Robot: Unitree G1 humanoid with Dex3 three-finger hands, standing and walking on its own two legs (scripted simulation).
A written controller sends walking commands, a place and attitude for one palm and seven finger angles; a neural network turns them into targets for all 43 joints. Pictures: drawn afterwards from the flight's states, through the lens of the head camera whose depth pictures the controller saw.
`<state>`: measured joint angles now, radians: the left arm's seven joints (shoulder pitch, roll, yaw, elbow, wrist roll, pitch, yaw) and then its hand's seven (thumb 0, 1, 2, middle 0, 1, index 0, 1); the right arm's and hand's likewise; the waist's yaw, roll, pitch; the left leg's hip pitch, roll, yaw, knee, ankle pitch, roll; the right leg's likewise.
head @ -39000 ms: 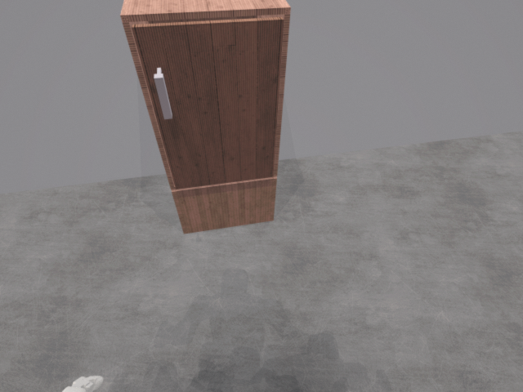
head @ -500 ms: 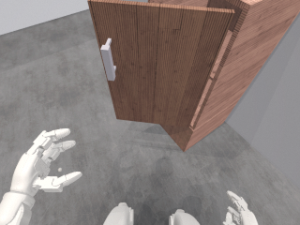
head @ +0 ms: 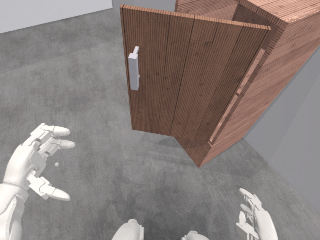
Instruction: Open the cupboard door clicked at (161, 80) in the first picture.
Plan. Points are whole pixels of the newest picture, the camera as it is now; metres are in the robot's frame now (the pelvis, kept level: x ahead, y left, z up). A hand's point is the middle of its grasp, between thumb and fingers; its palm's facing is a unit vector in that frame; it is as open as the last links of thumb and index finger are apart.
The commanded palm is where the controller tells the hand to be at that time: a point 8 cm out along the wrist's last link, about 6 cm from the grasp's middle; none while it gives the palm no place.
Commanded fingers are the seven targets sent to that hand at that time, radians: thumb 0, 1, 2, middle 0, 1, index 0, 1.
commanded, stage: raise the hand with hooked fingers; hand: left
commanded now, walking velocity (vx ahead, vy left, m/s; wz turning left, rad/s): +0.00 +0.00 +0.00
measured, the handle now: (135, 69) +0.60 +0.12 +0.05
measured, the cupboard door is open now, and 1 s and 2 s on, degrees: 47 47 47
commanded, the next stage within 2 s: move the hooked fingers beside the handle in 0.74 s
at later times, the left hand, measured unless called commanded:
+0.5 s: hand (53, 149) +0.29 +0.27 +0.06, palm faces -0.09 -1.00 -0.03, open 14.0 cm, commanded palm +0.27 +0.31 +0.07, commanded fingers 0.00 -0.50 0.30 -0.30 -1.20 -0.30 -1.20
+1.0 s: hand (59, 146) +0.30 +0.25 +0.06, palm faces -0.07 -1.00 -0.03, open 14.0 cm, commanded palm +0.29 +0.30 +0.07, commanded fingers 0.00 -0.50 0.30 -0.30 -1.20 -0.30 -1.20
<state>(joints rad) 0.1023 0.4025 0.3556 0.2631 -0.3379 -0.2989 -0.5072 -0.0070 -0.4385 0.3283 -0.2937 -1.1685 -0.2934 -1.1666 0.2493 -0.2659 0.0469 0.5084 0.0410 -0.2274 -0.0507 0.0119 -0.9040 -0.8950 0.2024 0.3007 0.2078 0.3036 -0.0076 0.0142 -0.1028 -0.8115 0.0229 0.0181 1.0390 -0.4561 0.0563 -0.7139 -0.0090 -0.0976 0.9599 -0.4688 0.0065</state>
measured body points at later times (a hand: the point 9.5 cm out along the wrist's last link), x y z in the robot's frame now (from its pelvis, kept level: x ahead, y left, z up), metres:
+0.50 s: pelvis +0.00 +0.00 +0.01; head +0.07 +0.02 +0.45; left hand +0.29 +0.32 +0.06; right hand +0.15 -0.27 -0.06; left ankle +0.03 +0.08 -0.67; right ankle +0.00 -0.13 -0.67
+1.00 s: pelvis +0.00 -0.02 +0.00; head +0.07 +0.00 +0.45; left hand +0.30 +0.31 +0.06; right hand +0.16 -0.27 -0.07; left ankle +0.03 +0.08 -0.67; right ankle +0.00 -0.13 -0.67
